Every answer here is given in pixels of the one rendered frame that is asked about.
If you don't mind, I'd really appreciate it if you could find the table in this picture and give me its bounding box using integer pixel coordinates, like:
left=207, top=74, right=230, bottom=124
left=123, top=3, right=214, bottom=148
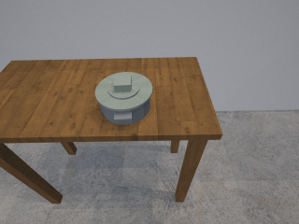
left=0, top=57, right=223, bottom=204

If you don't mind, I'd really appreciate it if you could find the knob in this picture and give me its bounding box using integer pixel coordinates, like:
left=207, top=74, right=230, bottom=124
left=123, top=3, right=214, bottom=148
left=113, top=75, right=132, bottom=91

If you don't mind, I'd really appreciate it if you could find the lid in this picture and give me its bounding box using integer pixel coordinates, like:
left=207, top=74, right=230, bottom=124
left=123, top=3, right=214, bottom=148
left=95, top=72, right=153, bottom=112

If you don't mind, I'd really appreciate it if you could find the pot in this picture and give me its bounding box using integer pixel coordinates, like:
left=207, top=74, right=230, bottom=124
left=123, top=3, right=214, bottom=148
left=99, top=99, right=150, bottom=125

